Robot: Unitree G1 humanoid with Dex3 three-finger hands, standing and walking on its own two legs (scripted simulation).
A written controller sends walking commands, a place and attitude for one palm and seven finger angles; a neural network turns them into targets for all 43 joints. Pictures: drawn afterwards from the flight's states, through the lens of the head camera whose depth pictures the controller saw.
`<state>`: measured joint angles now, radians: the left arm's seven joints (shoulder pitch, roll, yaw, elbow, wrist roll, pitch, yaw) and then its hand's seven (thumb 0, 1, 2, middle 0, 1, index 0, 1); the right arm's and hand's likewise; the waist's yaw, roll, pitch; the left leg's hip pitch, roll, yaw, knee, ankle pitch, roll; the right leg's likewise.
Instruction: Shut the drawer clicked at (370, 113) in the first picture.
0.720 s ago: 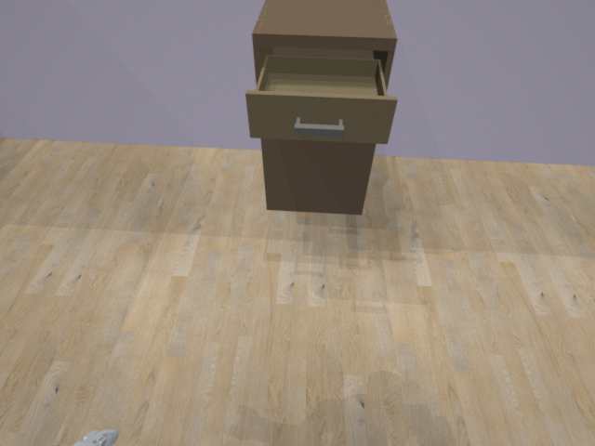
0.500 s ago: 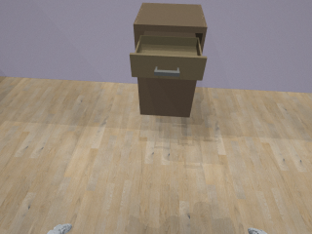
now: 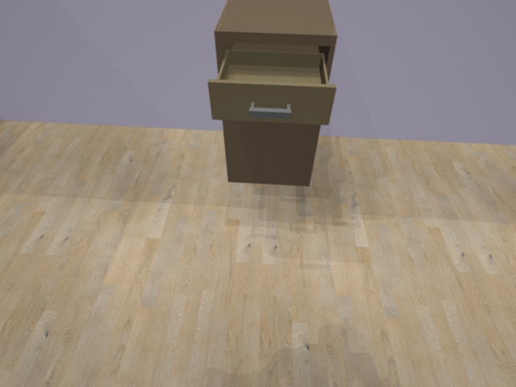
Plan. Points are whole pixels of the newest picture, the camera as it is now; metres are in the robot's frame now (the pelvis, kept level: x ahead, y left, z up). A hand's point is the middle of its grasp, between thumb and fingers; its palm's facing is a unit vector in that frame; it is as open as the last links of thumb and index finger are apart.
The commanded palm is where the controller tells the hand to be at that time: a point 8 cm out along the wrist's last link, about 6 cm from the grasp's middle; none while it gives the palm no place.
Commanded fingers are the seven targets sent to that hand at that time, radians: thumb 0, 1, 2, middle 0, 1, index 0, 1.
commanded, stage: stand and wait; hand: left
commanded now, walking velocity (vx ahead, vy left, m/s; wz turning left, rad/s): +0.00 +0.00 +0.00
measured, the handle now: (270, 109) +0.93 +0.01 -0.09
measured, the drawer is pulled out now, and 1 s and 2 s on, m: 0.30 0.30 0.30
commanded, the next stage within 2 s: look at it before walking up in 0.10 s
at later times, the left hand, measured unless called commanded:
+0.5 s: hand out of the picture +0.07 +0.25 -0.15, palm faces -0.03 -0.94 -0.33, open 7.4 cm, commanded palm none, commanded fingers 0.00 0.90 0.90 -0.20 -0.30 -0.20 -0.30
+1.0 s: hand out of the picture +0.06 +0.23 -0.17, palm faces -0.05 -0.96 -0.29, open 7.4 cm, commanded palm none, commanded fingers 0.00 0.90 0.90 -0.20 -0.30 -0.20 -0.30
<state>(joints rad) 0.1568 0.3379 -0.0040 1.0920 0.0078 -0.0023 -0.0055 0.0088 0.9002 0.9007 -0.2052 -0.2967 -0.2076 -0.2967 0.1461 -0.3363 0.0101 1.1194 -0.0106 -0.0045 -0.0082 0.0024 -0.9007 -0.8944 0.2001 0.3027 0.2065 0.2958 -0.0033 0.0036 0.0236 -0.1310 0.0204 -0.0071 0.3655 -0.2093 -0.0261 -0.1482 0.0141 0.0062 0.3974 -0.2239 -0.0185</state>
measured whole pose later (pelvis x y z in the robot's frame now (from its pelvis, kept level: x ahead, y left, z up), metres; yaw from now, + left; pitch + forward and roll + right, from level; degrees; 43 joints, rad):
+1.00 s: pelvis +0.01 +0.01 -0.01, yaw -4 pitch -1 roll +0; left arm 0.23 0.30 0.01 1.07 0.02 0.02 -0.01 0.01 0.90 0.90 -0.20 -0.30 -0.20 -0.30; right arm 0.17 -0.28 0.00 1.09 -0.02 0.00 -0.01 0.00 -0.90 -0.89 0.20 0.30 0.21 0.30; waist 0.02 -0.01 -0.01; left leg -0.14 0.04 0.06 0.44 -0.29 -0.02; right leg -0.18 0.03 0.07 0.48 -0.28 -0.02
